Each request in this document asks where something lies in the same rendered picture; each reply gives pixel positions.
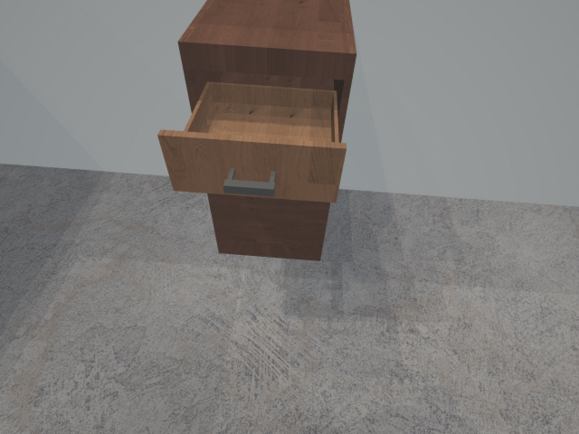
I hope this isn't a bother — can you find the drawer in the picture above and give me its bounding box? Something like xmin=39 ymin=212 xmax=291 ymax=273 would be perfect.
xmin=157 ymin=81 xmax=346 ymax=203

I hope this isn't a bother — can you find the cabinet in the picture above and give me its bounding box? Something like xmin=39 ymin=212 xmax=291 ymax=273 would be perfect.
xmin=178 ymin=0 xmax=356 ymax=261

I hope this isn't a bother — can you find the handle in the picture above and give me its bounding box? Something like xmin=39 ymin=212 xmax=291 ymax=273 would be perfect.
xmin=223 ymin=168 xmax=276 ymax=197

